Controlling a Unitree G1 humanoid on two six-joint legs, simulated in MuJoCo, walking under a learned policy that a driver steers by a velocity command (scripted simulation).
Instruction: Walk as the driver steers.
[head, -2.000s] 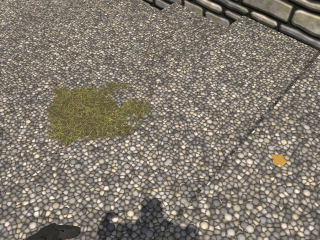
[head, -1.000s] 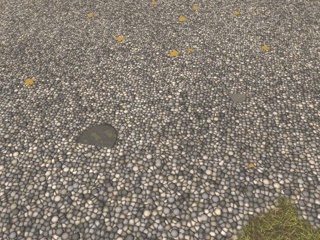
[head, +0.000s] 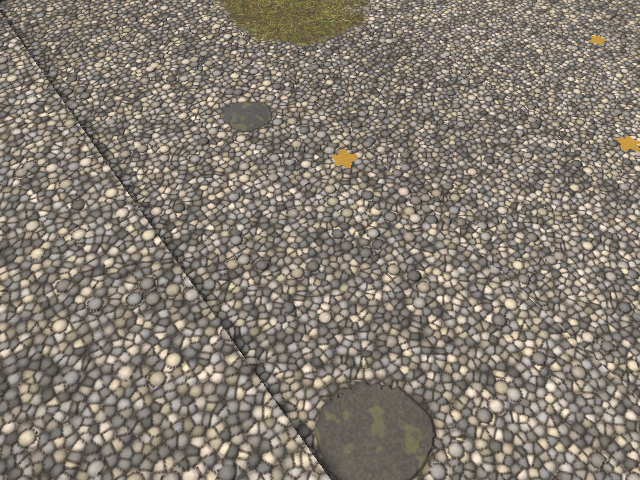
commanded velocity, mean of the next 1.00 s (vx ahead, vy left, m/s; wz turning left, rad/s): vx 0.09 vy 0.00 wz -0.75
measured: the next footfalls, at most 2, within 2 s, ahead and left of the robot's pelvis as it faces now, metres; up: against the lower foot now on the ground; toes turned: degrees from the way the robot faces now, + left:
left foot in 0.22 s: +0.24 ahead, +0.10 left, +0.00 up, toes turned -9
right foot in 0.66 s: +0.03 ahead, -0.05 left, +0.00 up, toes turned -33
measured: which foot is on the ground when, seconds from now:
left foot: up 0.00-0.20, down 0.22-0.66, up 0.68-1.00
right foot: down 0.00-0.22, up 0.24-0.64, down 0.66-1.00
